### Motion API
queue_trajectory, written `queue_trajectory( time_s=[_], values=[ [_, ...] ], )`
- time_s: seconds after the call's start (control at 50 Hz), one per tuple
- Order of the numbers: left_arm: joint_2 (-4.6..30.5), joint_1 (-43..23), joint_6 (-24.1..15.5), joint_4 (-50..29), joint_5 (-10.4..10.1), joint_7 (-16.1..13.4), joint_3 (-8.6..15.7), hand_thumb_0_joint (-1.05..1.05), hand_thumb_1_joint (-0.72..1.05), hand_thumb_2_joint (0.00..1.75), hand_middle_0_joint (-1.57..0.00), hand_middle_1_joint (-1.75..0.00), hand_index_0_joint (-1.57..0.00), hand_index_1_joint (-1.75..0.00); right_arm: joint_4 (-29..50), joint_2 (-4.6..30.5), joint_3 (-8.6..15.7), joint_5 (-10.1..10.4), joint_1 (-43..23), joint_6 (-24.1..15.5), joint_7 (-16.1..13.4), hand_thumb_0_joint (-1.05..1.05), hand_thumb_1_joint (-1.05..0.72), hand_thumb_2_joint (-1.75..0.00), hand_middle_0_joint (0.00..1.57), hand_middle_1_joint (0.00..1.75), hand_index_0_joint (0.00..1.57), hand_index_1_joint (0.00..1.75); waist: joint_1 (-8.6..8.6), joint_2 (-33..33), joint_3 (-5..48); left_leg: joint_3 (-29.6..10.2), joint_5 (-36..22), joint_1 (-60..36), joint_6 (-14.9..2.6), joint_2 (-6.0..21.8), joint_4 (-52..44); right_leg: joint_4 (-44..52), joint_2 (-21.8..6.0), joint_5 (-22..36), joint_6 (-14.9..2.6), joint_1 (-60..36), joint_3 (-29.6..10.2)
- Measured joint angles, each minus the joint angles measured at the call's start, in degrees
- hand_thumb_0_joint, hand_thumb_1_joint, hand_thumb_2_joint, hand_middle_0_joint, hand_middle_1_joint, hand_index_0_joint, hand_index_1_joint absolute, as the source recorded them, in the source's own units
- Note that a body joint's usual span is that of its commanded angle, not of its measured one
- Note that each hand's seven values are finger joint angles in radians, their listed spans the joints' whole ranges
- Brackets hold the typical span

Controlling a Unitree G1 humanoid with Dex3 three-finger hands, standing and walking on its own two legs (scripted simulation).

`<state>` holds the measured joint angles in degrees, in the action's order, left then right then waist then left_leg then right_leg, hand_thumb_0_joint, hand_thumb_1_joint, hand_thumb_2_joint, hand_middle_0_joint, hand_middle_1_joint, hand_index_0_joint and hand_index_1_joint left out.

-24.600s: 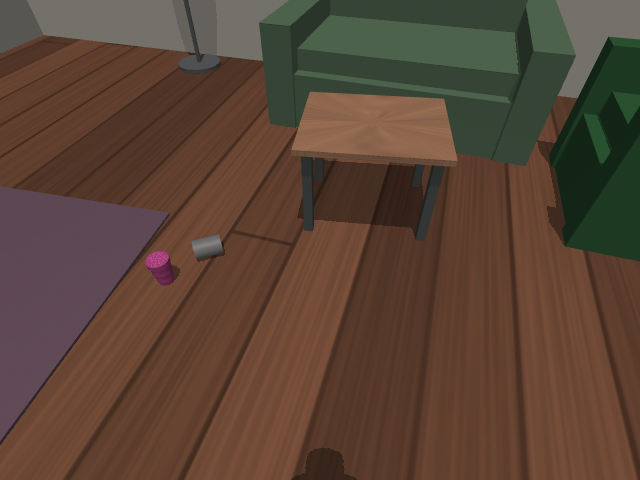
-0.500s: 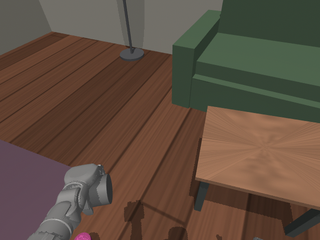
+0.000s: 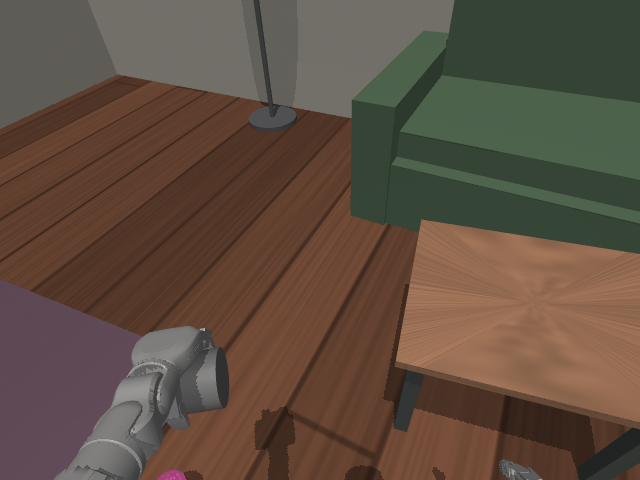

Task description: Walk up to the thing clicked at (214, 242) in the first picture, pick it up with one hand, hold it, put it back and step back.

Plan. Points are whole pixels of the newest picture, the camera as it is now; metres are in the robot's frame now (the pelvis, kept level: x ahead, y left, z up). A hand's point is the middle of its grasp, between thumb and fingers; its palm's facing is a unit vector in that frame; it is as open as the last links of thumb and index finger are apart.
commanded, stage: hold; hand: left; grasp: from above
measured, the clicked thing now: (182, 383) +0.30 +0.23 -0.06
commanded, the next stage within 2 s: crouch in 0.52 s
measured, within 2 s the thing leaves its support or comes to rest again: neither
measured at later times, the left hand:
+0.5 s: hand (181, 380) +0.30 +0.22 -0.04, palm faces -0.43 -0.10 -0.90, open 11.2 cm
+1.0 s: hand (188, 410) +0.29 +0.23 -0.11, palm faces -0.49 -0.06 -0.87, open 11.2 cm
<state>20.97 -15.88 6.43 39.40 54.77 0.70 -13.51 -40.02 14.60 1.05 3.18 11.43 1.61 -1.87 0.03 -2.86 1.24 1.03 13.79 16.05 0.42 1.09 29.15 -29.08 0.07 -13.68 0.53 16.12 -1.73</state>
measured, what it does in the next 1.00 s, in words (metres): stands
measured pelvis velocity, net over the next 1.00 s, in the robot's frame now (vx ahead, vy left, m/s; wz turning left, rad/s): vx -0.01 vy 0.00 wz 0.02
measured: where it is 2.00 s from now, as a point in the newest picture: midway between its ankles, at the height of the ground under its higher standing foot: outside the picture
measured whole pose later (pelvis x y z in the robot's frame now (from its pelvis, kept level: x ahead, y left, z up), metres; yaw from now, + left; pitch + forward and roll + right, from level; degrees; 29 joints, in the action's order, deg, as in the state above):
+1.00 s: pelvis -0.01 +0.00 -0.01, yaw +1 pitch +6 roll +0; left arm 19.4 -20.4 2.8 55.0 59.9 -10.8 -11.9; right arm -40.9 14.5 1.9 1.7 11.3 2.3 -0.3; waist 2.2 0.1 0.6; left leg -0.3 16.0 26.7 0.6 1.0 36.5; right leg -36.0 0.1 -16.1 0.3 26.1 -0.5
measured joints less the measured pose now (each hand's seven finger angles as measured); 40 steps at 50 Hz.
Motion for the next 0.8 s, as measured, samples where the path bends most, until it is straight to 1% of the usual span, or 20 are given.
queue_trajectory(
  time_s=[0.08, 0.14, 0.22, 0.32, 0.48, 0.56, 0.68, 0.8],
  values=[
    [0.0, 0.5, -0.4, -0.6, 0.1, 0.1, 0.0, -0.01, -0.17, 0.55, -0.65, -0.54, -0.66, -0.53, 0.3, 0.0, 0.0, 0.0, -0.3, 0.1, 0.0, 0.01, -0.89, -0.89, 0.20, 0.30, 0.20, 0.30, -0.17, 0.1, -0.4, 0.0, -0.2, -0.3, 0.09, 0.0, -0.4, 0.2, 0.0, 0.1, -0.08, -0.2, 0.0],
    [-0.2, 0.6, -0.5, -0.5, 0.5, -0.3, 0.2, -0.01, -0.17, 0.56, -0.65, -0.55, -0.65, -0.54, 0.3, 0.1, 0.0, 0.0, -0.5, 0.2, 0.0, 0.01, -0.89, -0.89, 0.20, 0.30, 0.20, 0.30, -0.19, 0.1, -0.6, -0.1, -0.3, -0.2, 0.14, 0.0, -0.5, 0.3, 0.0, 0.1, -0.13, -0.2, 0.1],
    [-0.2, 0.4, -0.4, -0.5, 0.6, -0.7, 0.0, -0.01, -0.17, 0.56, -0.65, -0.56, -0.65, -0.55, 0.1, 0.1, 0.1, -0.1, -0.6, 0.3, 0.0, 0.01, -0.89, -0.89, 0.20, 0.30, 0.20, 0.30, -0.29, 0.2, -0.8, -0.3, -0.4, -0.2, 0.20, 0.1, -0.7, 0.5, 0.1, 0.2, -0.19, -0.2, 0.3],
    [-0.1, 0.2, -0.3, -0.4, 0.7, -1.2, 0.4, -0.01, -0.17, 0.57, -0.64, -0.57, -0.65, -0.56, -0.4, 0.1, 0.2, -0.1, -0.6, 0.6, -0.1, 0.01, -0.89, -0.89, 0.20, 0.30, 0.20, 0.30, -0.26, 0.2, -0.7, -0.3, -0.4, -0.4, 0.25, 0.1, -0.9, 0.8, 0.1, 0.2, -0.23, -0.4, 0.3],
    [0.0, 0.5, -0.2, -0.8, 0.4, -0.4, 0.2, -0.01, -0.17, 0.58, -0.63, -0.58, -0.64, -0.57, -0.3, 0.1, 0.4, 0.1, -0.4, 0.9, -0.1, 0.01, -0.90, -0.89, 0.20, 0.30, 0.20, 0.30, -0.03, 0.1, -0.5, -0.3, -0.4, -1.0, 0.21, 0.1, -1.4, 1.3, 0.1, 0.2, -0.21, -1.0, 0.3],
    [-0.1, 0.9, -0.4, -1.0, 0.5, -0.2, 0.3, -0.01, -0.17, 0.58, -0.63, -0.58, -0.63, -0.58, 0.0, 0.0, 0.4, 0.1, -0.3, 1.1, -0.1, 0.01, -0.90, -0.89, 0.20, 0.30, 0.20, 0.30, 0.00, 0.1, -0.5, -0.2, -0.4, -1.1, 0.15, 0.1, -1.6, 1.4, 0.1, 0.2, -0.15, -1.1, 0.2],
    [-0.4, 0.5, -0.2, -0.4, 1.1, -1.2, 0.3, -0.01, -0.17, 0.58, -0.63, -0.59, -0.63, -0.58, -0.1, -0.1, 0.5, 0.1, -0.3, 1.2, 0.1, 0.01, -0.90, -0.90, 0.20, 0.30, 0.20, 0.30, -0.17, 0.3, -0.6, -0.2, -0.4, -1.2, 0.13, 0.0, -1.6, 1.5, 0.0, 0.2, -0.13, -1.2, 0.2],
    [-0.6, 0.0, -0.6, 2.1, 1.8, -2.8, 0.5, -0.01, -0.16, 0.57, -0.62, -0.60, -0.62, -0.59, 0.0, -0.3, 0.5, -0.1, -0.4, 1.2, 0.4, 0.01, -0.88, -0.89, 0.20, 0.30, 0.20, 0.30, 0.29, 0.6, -0.8, -0.4, -0.4, -0.5, 0.11, -0.1, -1.3, 1.2, -0.1, 0.2, -0.12, -0.6, 0.4]
  ],
)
